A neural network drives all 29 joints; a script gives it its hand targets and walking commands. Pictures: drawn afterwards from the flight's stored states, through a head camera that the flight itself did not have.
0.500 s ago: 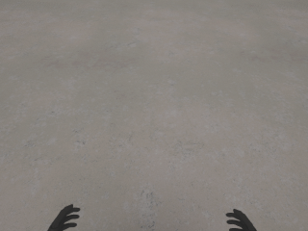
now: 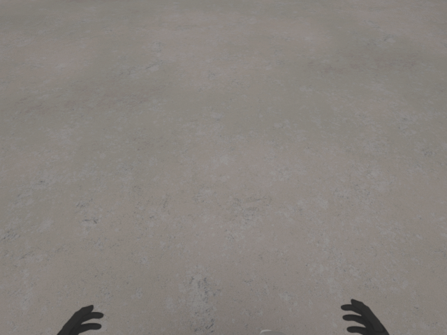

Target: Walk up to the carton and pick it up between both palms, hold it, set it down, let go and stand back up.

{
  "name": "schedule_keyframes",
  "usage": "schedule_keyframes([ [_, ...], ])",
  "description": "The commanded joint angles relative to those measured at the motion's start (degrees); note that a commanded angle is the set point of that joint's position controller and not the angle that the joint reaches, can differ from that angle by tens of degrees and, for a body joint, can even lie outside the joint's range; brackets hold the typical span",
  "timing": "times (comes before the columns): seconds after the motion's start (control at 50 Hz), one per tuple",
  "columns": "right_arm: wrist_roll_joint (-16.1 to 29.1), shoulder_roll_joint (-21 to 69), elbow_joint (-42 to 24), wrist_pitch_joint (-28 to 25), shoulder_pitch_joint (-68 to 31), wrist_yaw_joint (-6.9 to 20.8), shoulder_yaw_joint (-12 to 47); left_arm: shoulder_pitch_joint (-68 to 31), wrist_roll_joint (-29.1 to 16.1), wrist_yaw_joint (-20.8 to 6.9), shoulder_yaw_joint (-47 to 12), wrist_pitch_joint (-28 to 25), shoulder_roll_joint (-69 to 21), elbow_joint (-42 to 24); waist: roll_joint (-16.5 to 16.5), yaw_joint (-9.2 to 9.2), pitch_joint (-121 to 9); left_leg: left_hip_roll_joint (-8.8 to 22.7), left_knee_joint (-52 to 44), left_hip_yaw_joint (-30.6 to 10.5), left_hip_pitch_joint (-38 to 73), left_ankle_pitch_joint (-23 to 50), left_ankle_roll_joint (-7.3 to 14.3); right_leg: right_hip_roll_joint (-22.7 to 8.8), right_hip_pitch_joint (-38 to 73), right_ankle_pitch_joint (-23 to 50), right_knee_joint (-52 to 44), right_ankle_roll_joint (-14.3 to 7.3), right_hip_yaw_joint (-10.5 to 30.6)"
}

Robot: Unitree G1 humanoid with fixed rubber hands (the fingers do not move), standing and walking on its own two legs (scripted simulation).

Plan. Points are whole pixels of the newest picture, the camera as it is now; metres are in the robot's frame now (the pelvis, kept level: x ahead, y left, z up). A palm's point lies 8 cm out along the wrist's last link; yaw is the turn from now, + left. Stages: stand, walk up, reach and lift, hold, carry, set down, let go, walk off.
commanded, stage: walk up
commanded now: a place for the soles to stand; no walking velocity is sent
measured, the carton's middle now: out of the picture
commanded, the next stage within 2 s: none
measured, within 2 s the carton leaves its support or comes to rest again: neither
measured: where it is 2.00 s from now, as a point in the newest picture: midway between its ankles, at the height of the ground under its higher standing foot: outside the picture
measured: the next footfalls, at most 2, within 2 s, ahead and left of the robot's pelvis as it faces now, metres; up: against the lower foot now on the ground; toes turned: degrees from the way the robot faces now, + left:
right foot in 0.14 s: +0.07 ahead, -0.16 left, +0.00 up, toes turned -7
left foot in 0.52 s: +0.15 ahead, -0.01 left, +0.00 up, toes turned -7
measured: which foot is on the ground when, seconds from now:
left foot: down 0.00-0.14, up 0.16-0.50, down 0.52-0.92, up 0.94-1.00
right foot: up 0.00-0.12, down 0.14-0.58, up 0.60-0.90, down 0.92-1.00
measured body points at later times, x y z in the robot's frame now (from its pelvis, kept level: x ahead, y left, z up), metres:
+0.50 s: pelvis -0.01 -0.08 -0.01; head +0.04 -0.09 +0.44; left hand +0.19 +0.18 -0.10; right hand +0.04 -0.41 -0.11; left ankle +0.11 +0.00 -0.70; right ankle +0.03 -0.15 -0.71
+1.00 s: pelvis -0.05 -0.12 -0.01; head -0.04 -0.16 +0.44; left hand +0.21 +0.08 -0.08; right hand -0.10 -0.46 -0.12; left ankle +0.09 -0.03 -0.68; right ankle -0.06 -0.25 -0.71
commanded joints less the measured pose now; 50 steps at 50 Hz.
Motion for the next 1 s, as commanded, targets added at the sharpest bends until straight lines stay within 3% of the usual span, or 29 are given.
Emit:
schedule_keyframes([
  [0.0, 0.42, -23.61, -0.89, -3.5, 0.07, -2.4, -11.52, -4.3, 4.65, -2.77, 8.9, -2.76, 13.28, -9.16, 7.81, -1.63, -3.96, 24.31, -16.55, -11.62, 7.73, 20.09, 14.65, -6.77, -8.85, -1.69, -1.21, -1.57, 3.63],
  [0.04, 0.48, -24.17, -1.26, -3.46, -4.85, -1.95, -11.2, 2.72, 4.62, -3.19, 9.82, -2.75, 14.34, -6.18, 8.88, 3.12, -6.59, 21.31, -11.23, -6.23, -1.26, 16.12, 11.73, -5.84, 5.04, -1.81, -7.54, -3.39, 3.37],
  [0.08, 0.67, -20.97, -1.8, -2.63, -10.47, -1.39, -9.5, 15.38, 4.39, -2.06, 11.92, -3.33, 16.08, -0.19, -1.3, 11.46, -6.78, 8.44, 8.62, 3.75, -19.17, 7.06, 4.8, -1.5, 25.58, 4.12, -21.25, -6.12, 6.15],
  [0.1, 0.99, -17.04, -3.21, -2.13, -10.93, -1.18, -7.62, 17.29, 4.82, -1.27, 12.34, -3.41, 20.11, -0.66, -18.2, 12.66, -3.26, -2.53, 24.72, 6.45, -32.88, -12.01, 0.68, -7.82, 29.02, 16.71, -32.08, -9.26, 24.84],
  [0.12, 1.53, -16.71, -4.32, -2.02, -9.79, -1.7, -7.18, 13.72, 3.76, -0.78, 12.17, -3.49, 22.2, -1.94, -21.85, 8.52, -1.34, -4.29, 26.45, 1.1, -36.2, -12.72, 0.16, -9.77, 25.8, 22.62, -37.27, -12.76, 37.05],
  [0.14, 1.4, -18.56, -3.17, -1.64, -7.8, -1.61, -6.66, 9.98, 3.34, -0.77, 11.52, -3.07, 20.59, -4.35, -13.46, 6.68, -0.66, -1.97, 26.1, -2.29, -32.1, -11.3, 0.74, -10.06, 20.91, 20.66, -38.28, -12.49, 34.63],
  [0.16, 2.56, -20.19, -1.74, -2.22, -6.66, -1.66, -6.59, 6.75, 3.21, 0.01, 11.07, -2.7, 22.42, -5.16, -13.88, 6.41, -3.08, -2.46, 26.61, -4.35, -30.28, -12.3, 0.85, -11.73, 18.84, 13.08, -41.69, -13.1, 40.0],
  [0.18, 2.63, -20.56, 0.87, -1.95, -3.2, -1.82, -6.87, 2.95, 3.78, 0.22, 11.4, -2.65, 21.28, -5.9, -12.8, 5.62, -2.48, -0.7, 25.16, -5.65, -28.24, -8.9, 0.65, -10.54, 19.68, 8.6, -41.66, -9.1, 36.15],
  [0.2, 2.69, -19.7, 2.25, -1.67, -0.92, -1.58, -6.78, 1.65, 3.67, 0.5, 11.1, -2.64, 20.05, -6.28, -12.29, 3.22, -3.46, -0.03, 24.45, -6.29, -26.08, -4.81, 0.35, -7.08, 18.3, 10.77, -39.08, -8.28, 32.01],
  [0.26, 1.98, -20.13, 3.98, -1.48, 2.83, -1.98, -6.88, 1.35, 4.04, -0.04, 10.02, -3.2, 16.04, -7.01, -7.81, 2.97, -8.47, -0.92, 21.28, -5.22, -23.39, -3.1, 1.64, -5.81, 21.94, 24.3, -33.39, -9.79, 27.64],
  [0.3, 2.2, -20.58, 4.44, -1.62, 3.79, -2.19, -6.88, 3.98, 4.29, -0.05, 10.11, -3.42, 16.49, -6.7, -8.15, 4.88, -10.96, -1.93, 15.0, -3.93, -24.61, -1.94, 1.12, -6.35, 27.01, 28.17, -33.58, -10.72, 29.52],
  [0.4, 2.17, -19.93, 4.74, -2.25, 4.02, -2.32, -6.68, -0.14, 5.34, -0.87, 9.72, -2.69, 16.15, -7.79, -9.27, 4.04, -8.24, -2.69, 7.29, -5.72, -13.7, -0.07, 2.95, -7.44, 13.43, 16.84, -35.36, -13.57, 33.28],
  [0.46, 2.2, -20.66, 6.63, -2.68, 7.12, -2.58, -6.89, -3.2, 5.39, -0.83, 9.48, -2.32, 15.82, -8.6, -10.96, 2.55, -7.53, -2.78, -0.6, -6.84, -5.57, 4.18, 3.19, -5.87, 8.27, 11.12, -33.65, -10.14, 34.19],
  [0.5, 1.93, -20.97, 8.39, -3.31, 14.06, -2.75, -6.93, -8.56, 4.71, -1.41, 8.25, -2.4, 12.73, -9.73, -9.68, -1.91, -8.1, -2.86, -15.52, -5.66, 13.89, 12.55, 3.92, 1.54, -5.36, 4.89, -28.6, -3.97, 24.52],
  [0.52, 0.75, -23.34, 9.13, -3.48, 16.96, -3.02, -8.07, -10.74, 4.23, -1.52, 7.61, -2.27, 10.92, -9.96, 0.68, -5.08, -10.19, 3.15, -23.94, -10.29, 30.55, 11.15, 6.72, 8.46, -19.24, 2.39, -20.37, 2.67, 13.24],
  [0.54, 0.05, -28.29, 6.83, -3.15, 14.78, -3.6, -10.03, -3.95, 5.05, -1.21, 7.48, -2.55, 9.57, -7.75, 17.35, -4.07, -18.05, 25.65, -25.82, -31.77, 31.0, -2.09, 12.74, 6.46, -20.87, -7.11, 2.3, 4.25, 7.8],
  [0.56, 0.21, -27.42, 4.22, -3.32, 6.12, -3.58, -10.14, -2.3, 5.7, -1.22, 9.06, -2.06, 15.95, -5.65, 8.25, -1.74, -15.03, 29.88, -28.7, -36.47, 18.68, -14.48, 15.52, 1.69, -17.7, -3.62, 10.5, 2.31, 9.02],
  [0.6, -0.18, -26.23, 2.8, -3.91, -2.46, -3.27, -10.1, 3.13, 5.08, -2.62, 10.39, -1.34, 19.91, -2.42, 2.41, 2.64, -7.24, 29.63, -30.18, -28.43, 6.22, -16.92, 16.0, -2.07, -12.3, -1.66, 14.71, 0.49, 9.17],
  [0.68, -0.38, -26.75, 3.58, -4.06, -3.33, -2.85, -9.69, 4.32, 3.82, -4.12, 10.28, -1.12, 16.74, -1.97, 8.54, 4.08, -6.72, 22.64, -26.96, -10.47, 5.88, -4.58, 9.61, -3.43, -5.34, 1.98, 6.6, -0.02, 5.14],
  [0.76, 0.0, -29.97, 4.35, -4.0, 1.78, -2.34, -10.76, -0.06, 3.13, -4.48, 9.39, -1.25, 16.75, -3.22, 7.97, 0.36, -10.35, 24.22, -26.16, -6.18, 8.43, -6.85, 10.46, -5.14, -2.05, -1.96, -2.9, -0.92, 1.97],
  [0.8, -0.6, -30.08, 4.56, -3.67, -0.79, -2.02, -11.16, 2.93, 3.2, -4.06, 9.33, -2.03, 15.86, -2.07, 7.2, 2.21, -9.05, 23.02, -21.16, -2.84, 4.13, -6.33, 9.7, -5.39, 1.21, -5.88, -9.55, -1.83, 0.99],
  [0.82, -0.73, -30.53, 4.35, -3.57, -3.85, -1.96, -11.18, 8.95, 3.56, -3.78, 9.8, -1.96, 16.5, -0.19, 7.25, 5.84, -10.49, 23.58, -16.32, -1.32, -2.12, -7.75, 8.66, -7.47, 10.44, -6.92, -13.34, -3.08, 2.3],
  [0.84, -0.41, -28.97, 4.34, -3.08, -6.73, -1.87, -10.3, 13.85, 3.06, -3.35, 10.27, -2.45, 17.09, 2.24, 2.06, 8.32, -9.98, 16.64, -6.59, 3.75, -12.1, -11.68, 5.79, -4.18, 20.09, -4.36, -19.99, -3.71, 4.26],
  [0.86, 0.05, -24.13, 3.53, -1.88, -6.13, -1.43, -8.67, 16.07, 3.66, -2.39, 11.23, -2.55, 20.61, 4.09, -15.35, 9.86, -6.34, 6.82, 10.84, 7.88, -22.16, -14.04, 2.58, -4.1, 21.98, -14.82, -32.01, -5.53, 14.48],
  [0.88, 0.42, -21.25, 3.34, -1.36, -5.47, -1.45, -7.06, 12.02, 3.45, -1.61, 11.18, -2.69, 23.31, 2.15, -24.1, 8.88, 1.08, -1.22, 22.49, 5.13, -33.16, -13.19, -0.15, -8.41, 13.58, -31.07, -45.08, -7.37, 35.52],
  [0.9, 0.07, -21.34, 4.16, -1.09, -5.59, -1.56, -6.65, 1.45, 4.07, -0.99, 11.39, -2.32, 23.57, -1.56, -19.85, 5.29, 3.05, 0.85, 25.2, -0.7, -31.51, -7.69, -0.61, -10.23, 4.48, -39.12, -49.46, -8.14, 39.77],
  [0.92, 0.86, -25.74, 5.58, -1.87, -3.66, -1.35, -7.79, 0.01, 3.4, -0.9, 11.3, -2.62, 24.59, -2.92, -15.1, 4.66, 0.94, 0.63, 22.97, -3.76, -26.72, -4.73, -0.77, -10.87, 3.97, -33.18, -50.13, -8.72, 39.11],
  [0.94, 1.31, -26.32, 7.03, -2.58, -2.91, -1.57, -7.9, -1.2, 3.48, -0.42, 11.49, -2.86, 25.37, -3.66, -16.63, 4.37, -0.61, 0.83, 21.64, -4.23, -26.24, -4.58, -0.88, -10.03, 7.81, -29.35, -47.72, -10.33, 38.4],
  [0.98, 1.62, -24.28, 10.1, -3.01, 0.75, -1.55, -7.18, -2.81, 3.56, -0.4, 10.84, -2.65, 20.82, -3.49, -15.38, 2.33, -3.25, 2.37, 18.09, -4.9, -22.1, 0.68, -0.95, -5.11, 11.03, -16.45, -39.43, -8.49, 26.89],
])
